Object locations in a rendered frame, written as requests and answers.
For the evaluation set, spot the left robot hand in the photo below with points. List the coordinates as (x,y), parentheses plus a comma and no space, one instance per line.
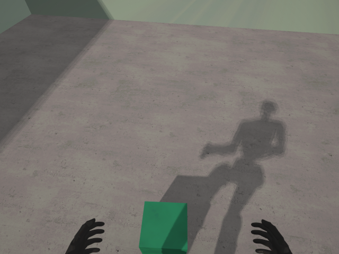
(81,241)

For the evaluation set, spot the right robot hand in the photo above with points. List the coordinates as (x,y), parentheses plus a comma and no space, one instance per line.
(276,241)

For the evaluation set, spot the carton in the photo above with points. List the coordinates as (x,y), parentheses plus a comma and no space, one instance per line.
(164,228)

